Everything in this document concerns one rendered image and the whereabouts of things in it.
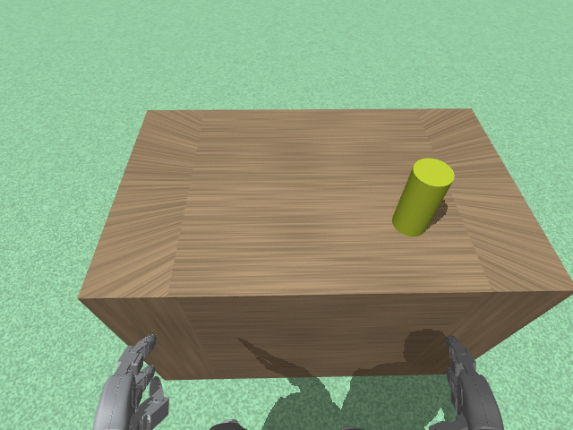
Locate right robot hand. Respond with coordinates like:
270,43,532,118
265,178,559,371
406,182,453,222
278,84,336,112
429,335,504,430

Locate can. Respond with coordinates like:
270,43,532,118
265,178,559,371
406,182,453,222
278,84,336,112
392,159,455,237

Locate left robot hand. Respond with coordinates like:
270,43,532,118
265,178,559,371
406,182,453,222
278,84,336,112
93,334,169,430

